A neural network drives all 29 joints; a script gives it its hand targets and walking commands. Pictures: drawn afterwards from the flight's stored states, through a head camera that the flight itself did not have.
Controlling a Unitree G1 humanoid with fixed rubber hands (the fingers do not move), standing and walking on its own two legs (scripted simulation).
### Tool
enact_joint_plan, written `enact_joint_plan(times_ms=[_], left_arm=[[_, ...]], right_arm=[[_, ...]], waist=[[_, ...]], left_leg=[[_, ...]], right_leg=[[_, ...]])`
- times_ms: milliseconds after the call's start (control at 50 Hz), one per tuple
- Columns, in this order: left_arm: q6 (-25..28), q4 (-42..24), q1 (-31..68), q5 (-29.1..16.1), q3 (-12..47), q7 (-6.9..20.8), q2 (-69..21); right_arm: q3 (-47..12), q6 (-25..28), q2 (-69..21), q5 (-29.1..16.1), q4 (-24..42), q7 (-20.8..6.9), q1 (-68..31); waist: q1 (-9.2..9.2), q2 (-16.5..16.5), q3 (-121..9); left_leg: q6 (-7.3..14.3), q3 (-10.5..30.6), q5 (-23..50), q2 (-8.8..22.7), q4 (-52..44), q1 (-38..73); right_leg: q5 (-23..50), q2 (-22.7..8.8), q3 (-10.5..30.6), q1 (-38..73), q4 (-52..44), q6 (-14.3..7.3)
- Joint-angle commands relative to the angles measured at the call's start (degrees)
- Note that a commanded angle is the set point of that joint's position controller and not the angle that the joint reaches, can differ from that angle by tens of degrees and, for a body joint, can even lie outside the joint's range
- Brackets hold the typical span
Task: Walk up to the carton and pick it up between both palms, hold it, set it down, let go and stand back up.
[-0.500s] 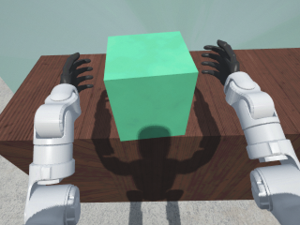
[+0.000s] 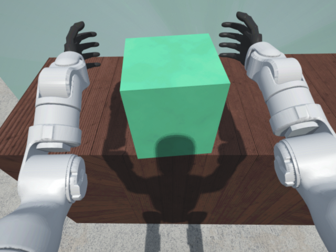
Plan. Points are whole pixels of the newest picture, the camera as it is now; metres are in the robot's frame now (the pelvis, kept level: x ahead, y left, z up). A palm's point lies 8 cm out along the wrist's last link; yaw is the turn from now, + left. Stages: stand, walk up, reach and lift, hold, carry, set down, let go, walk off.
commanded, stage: reach and lift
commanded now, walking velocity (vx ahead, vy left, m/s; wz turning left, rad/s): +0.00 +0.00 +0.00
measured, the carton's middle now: (171, 99) +0.46 +0.02 +0.10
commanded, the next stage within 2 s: none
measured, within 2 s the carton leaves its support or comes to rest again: neither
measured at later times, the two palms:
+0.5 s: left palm (79, 75) +0.45 +0.23 +0.19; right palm (244, 67) +0.47 -0.15 +0.19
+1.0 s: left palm (93, 90) +0.46 +0.22 +0.14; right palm (237, 78) +0.49 -0.15 +0.14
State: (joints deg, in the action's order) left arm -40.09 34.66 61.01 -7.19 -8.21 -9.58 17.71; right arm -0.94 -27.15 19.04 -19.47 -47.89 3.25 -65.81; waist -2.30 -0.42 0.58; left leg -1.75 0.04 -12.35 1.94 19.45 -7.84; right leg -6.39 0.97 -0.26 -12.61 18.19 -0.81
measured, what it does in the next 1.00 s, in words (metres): stands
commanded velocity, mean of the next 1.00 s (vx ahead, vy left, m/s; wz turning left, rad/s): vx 0.00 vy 0.00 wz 0.00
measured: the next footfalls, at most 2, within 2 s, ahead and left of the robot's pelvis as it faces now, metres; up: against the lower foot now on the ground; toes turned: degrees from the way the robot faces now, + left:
none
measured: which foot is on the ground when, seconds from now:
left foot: down 0.00-1.00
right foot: down 0.00-1.00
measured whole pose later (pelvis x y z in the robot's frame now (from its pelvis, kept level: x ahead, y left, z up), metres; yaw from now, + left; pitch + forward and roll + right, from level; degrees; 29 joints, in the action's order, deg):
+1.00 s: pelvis +0.02 +0.00 +0.00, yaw +1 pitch +11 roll +0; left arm -5.5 56.5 55.3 -7.5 -8.2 -7.9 12.1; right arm -3.1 -6.7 18.7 -19.5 -60.4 2.2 -58.5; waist -4.2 -0.5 -5.2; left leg -1.8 0.7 -12.5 2.0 19.8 -17.7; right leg -6.2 1.0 -0.9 -21.6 17.2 -0.8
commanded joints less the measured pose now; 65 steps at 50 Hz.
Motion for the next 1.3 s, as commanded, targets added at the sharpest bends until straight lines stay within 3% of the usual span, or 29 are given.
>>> enact_joint_plan(times_ms=[0,40,60,100,160,220,240,300,340,360,380,420,460,480,500,540,600,640,680,760,800,860,920,940,960,1140,1180,1220,1280], left_arm=[[5.8,-3.1,32.1,-3.3,0.9,-0.7,12.7],[6.3,-0.4,32.3,-2.4,-0.4,-0.1,13.0],[6.7,3.7,33.1,-2.8,-1.0,0.3,13.5],[7.8,4.7,32.8,-4.5,0.2,-0.1,13.2],[9.6,2.4,33.8,-2.5,1.8,-0.9,10.1],[11.0,8.2,27.2,-2.7,-0.3,1.1,9.9],[12.6,3.4,29.7,-3.9,0.7,1.0,9.2],[13.1,7.2,23.7,-1.1,-0.2,1.1,6.4],[14.4,7.6,24.8,-2.3,2.1,1.6,5.4],[15.6,6.0,26.2,-1.9,0.2,1.5,5.9],[16.0,1.8,23.8,-1.3,0.6,1.1,4.7],[17.5,4.0,23.4,-1.2,0.4,0.9,4.4],[19.7,8.2,23.2,-2.5,0.9,2.0,5.3],[20.6,1.1,26.6,-3.3,2.5,1.4,3.3],[21.7,6.6,27.0,-3.4,1.9,1.6,5.8],[23.7,3.1,23.4,-3.7,2.4,1.3,3.7],[26.2,6.4,23.5,-2.5,2.6,1.5,2.5],[26.8,19.1,20.1,0.3,0.7,2.1,3.0],[29.4,13.6,24.8,-2.1,2.7,1.6,2.7],[32.4,19.1,21.7,0.4,-0.1,2.0,1.9],[35.1,15.3,24.4,-0.1,0.4,1.4,2.2],[37.8,12.0,24.1,-0.6,1.3,1.3,-0.1],[38.4,15.5,17.3,1.1,-0.8,1.8,0.0],[37.7,19.9,17.6,2.3,-0.8,2.2,-0.9],[38.0,14.7,18.2,3.1,0.0,2.1,-1.8],[40.3,8.3,19.2,5.2,-3.3,2.2,-5.4],[39.2,11.8,18.8,9.3,-5.5,2.5,-6.2],[39.5,9.9,18.9,8.1,-6.2,2.5,-6.6],[40.1,6.7,23.1,10.3,-6.6,1.1,-9.6]], right_arm=[[1.5,4.8,14.3,-5.2,3.3,0.2,-30.9],[1.0,4.6,13.4,-5.2,-0.4,0.6,-29.0],[-1.4,4.0,12.6,-6.3,-2.6,0.2,-32.4],[0.9,5.4,14.7,-5.8,1.5,0.4,-33.8],[1.4,6.1,14.0,-4.9,-7.5,0.0,-29.3],[-0.9,7.2,10.6,-4.7,-6.0,0.8,-26.2],[-0.4,8.4,10.6,-4.5,-1.9,1.0,-28.0],[-1.5,10.1,11.1,-4.0,-4.0,0.8,-25.1],[0.2,10.8,10.2,-3.6,-8.0,0.6,-22.7],[-0.9,11.6,8.8,-3.4,-3.6,0.4,-26.2],[0.2,12.6,10.5,-3.0,-3.6,0.4,-22.9],[-1.6,13.4,8.5,-3.2,-3.2,-0.4,-23.2],[-1.4,14.1,7.2,-3.3,-4.2,-0.5,-22.2],[-0.5,15.4,7.4,-3.1,-0.5,-0.5,-24.9],[1.0,14.9,7.2,-2.2,-4.5,-0.7,-23.0],[0.3,17.0,6.6,-1.0,1.0,-0.6,-23.1],[0.3,18.5,4.8,-1.0,-2.0,-0.7,-20.9],[-0.2,17.8,4.0,0.9,-11.1,-1.0,-18.7],[-1.0,19.1,3.6,-0.6,-6.8,-1.0,-22.6],[-0.2,20.5,3.0,1.3,-12.3,-1.3,-19.7],[0.7,21.4,2.5,2.5,-10.0,-1.1,-20.5],[-1.5,23.8,0.6,0.8,-7.1,-0.9,-20.4],[-2.7,25.1,0.2,0.8,-5.3,-1.0,-18.2],[-2.0,24.3,1.7,1.4,-10.8,-1.0,-17.9],[-0.4,25.1,1.4,2.0,-9.1,-0.9,-18.2],[-0.5,26.4,-5.1,4.8,-3.0,-0.3,-19.2],[2.2,25.3,-5.6,5.9,-9.8,0.0,-17.2],[2.6,26.2,-5.4,7.3,-5.7,0.0,-19.0],[6.1,26.5,-6.9,10.1,-7.5,-0.3,-20.3]], waist=[[-1.87,-1.5,-39.9],[-1.6,-1.8,-41.1],[-3.35,1.0,-36.9],[-2.76,1.8,-40.7],[-1.31,-4.9,-40.1],[-1.47,0.0,-40.6],[-0.64,0.4,-44.9],[-2.23,-1.1,-39.5],[0.16,-4.4,-38.1],[-2.48,-1.6,-38.4],[-1.55,-3.0,-41.4],[-3.76,-2.5,-40.3],[-2.64,-0.5,-38.8],[-1.99,-3.3,-43.8],[-0.73,-2.5,-39.8],[-2.81,-1.5,-44.2],[-2.69,-2.8,-45.8],[-3.28,-0.1,-35.2],[-4.14,-0.7,-39.2],[-3.79,0.9,-39.4],[-3.56,-0.6,-42.5],[-4.87,-0.8,-51.2],[-5.82,1.2,-51.4],[-4.59,2.1,-44.8],[-3.56,-1.4,-47.1],[-5.59,3.2,-50.8],[-4.04,1.4,-45.1],[-4.53,3.6,-45.4],[-4.06,-1.4,-47.3]], left_leg=[[-2.5,-1.7,18.6,-1.7,0.9,-11.9],[-3.2,-1.8,20.2,-2.2,1.5,-11.3],[-2.1,-1.8,17.3,-2.3,0.8,-14.1],[-2.0,-1.2,17.4,-1.9,0.2,-14.6],[-4.4,-0.8,23.6,-1.1,1.8,-6.9],[-3.2,-1.4,26.0,-2.3,3.0,-11.2],[-3.4,-1.9,26.2,-2.6,2.9,-10.5],[-3.9,-1.1,28.5,-2.2,2.9,-9.3],[-4.7,-0.9,27.8,-1.9,4.1,-7.7],[-3.9,-1.3,29.5,-1.8,3.7,-8.7],[-4.6,-1.2,31.4,-1.4,3.8,-5.5],[-4.5,-1.0,31.9,-1.5,4.5,-6.3],[-3.3,-1.1,27.8,-2.0,4.3,-9.8],[-3.9,-1.5,28.1,-1.6,4.5,-7.8],[-3.6,-1.0,24.9,-1.5,3.8,-8.3],[-3.3,-1.3,27.0,-1.6,4.0,-9.4],[-3.5,-1.7,28.2,-1.6,4.2,-8.6],[-2.5,-1.2,23.1,-1.7,3.3,-13.6],[-2.3,-1.5,21.0,-1.3,2.6,-14.1],[-2.5,-1.5,25.0,-1.7,3.6,-12.2],[-2.3,-1.8,22.9,-1.9,2.9,-14.9],[-2.9,-2.4,30.7,-2.0,5.3,-13.1],[-2.4,-3.0,33.6,-2.2,5.3,-14.8],[-2.2,-2.7,30.3,-2.2,4.0,-15.8],[-2.6,-2.4,31.8,-2.0,4.0,-13.3],[-1.4,-3.6,30.5,-2.8,3.3,-17.2],[-1.4,-3.0,27.1,-2.6,2.0,-17.1],[-1.3,-2.8,27.5,-2.4,1.3,-17.3],[-2.4,-3.3,28.8,-1.8,2.2,-13.0]], right_leg=[[20.6,1.7,0.8,21.5,3.8,1.3],[23.5,1.5,1.2,22.3,3.4,1.3],[23.3,0.7,1.8,23.8,3.6,1.8],[20.5,1.5,1.3,23.5,4.0,1.1],[19.9,2.3,-0.5,18.4,2.8,0.1],[27.8,1.5,1.1,23.1,3.9,1.5],[29.8,1.5,0.8,23.7,4.5,1.9],[26.6,2.4,0.3,22.5,3.8,1.2],[22.8,2.2,-0.3,17.3,3.1,0.7],[24.5,2.4,0.3,19.6,3.1,0.9],[24.5,2.9,-0.4,18.9,3.0,0.6],[23.2,2.8,-0.3,18.0,3.2,0.4],[22.3,1.7,0.5,18.1,3.5,0.9],[22.1,1.8,-0.5,17.5,3.7,0.7],[17.8,1.6,-0.7,14.3,3.1,1.1],[21.2,1.7,0.1,16.7,3.4,0.7],[21.9,1.5,-0.2,14.7,3.4,1.1],[17.8,1.0,0.5,15.4,2.9,1.0],[15.2,1.3,-0.2,14.4,3.3,1.0],[18.0,1.6,0.0,13.0,2.9,0.8],[17.7,1.1,0.4,14.4,3.6,0.7],[27.2,0.8,1.4,17.2,4.9,0.7],[32.3,1.2,1.5,19.6,5.8,1.5],[28.3,1.1,0.8,19.0,5.6,1.7],[30.0,0.8,1.1,18.4,5.4,1.5],[35.4,0.1,2.1,23.5,6.2,2.7],[31.9,-0.2,2.0,22.6,6.1,3.2],[29.4,0.2,1.4,23.8,5.4,2.5],[24.4,0.7,0.3,19.9,4.5,1.6]])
